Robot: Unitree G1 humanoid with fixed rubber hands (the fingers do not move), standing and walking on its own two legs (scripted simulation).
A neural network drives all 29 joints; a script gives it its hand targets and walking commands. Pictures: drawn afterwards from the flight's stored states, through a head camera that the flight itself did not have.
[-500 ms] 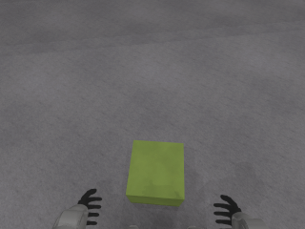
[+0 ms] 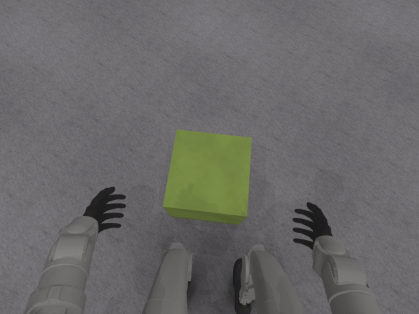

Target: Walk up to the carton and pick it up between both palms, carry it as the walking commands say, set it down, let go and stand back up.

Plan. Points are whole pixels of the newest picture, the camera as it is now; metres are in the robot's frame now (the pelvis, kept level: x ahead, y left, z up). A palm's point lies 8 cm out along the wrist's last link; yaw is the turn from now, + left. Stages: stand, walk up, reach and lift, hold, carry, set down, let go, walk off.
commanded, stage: reach and lift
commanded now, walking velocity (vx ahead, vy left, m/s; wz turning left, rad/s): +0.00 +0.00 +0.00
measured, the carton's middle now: (209, 179) +0.50 +0.02 -0.56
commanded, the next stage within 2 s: none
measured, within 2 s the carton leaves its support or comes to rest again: neither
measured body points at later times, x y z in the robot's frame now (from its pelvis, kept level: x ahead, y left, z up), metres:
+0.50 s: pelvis -0.04 +0.02 -0.03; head +0.23 +0.04 +0.33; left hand +0.44 +0.27 -0.14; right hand +0.40 -0.20 -0.13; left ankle +0.06 +0.13 -0.65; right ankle +0.06 -0.11 -0.65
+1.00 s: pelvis -0.01 +0.03 -0.08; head +0.30 +0.05 +0.25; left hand +0.48 +0.29 -0.22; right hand +0.45 -0.21 -0.21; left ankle +0.06 +0.13 -0.65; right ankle +0.06 -0.11 -0.65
